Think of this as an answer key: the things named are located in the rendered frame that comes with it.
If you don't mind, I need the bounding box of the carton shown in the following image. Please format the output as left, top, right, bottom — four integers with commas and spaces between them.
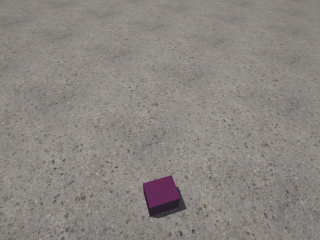
143, 175, 181, 217

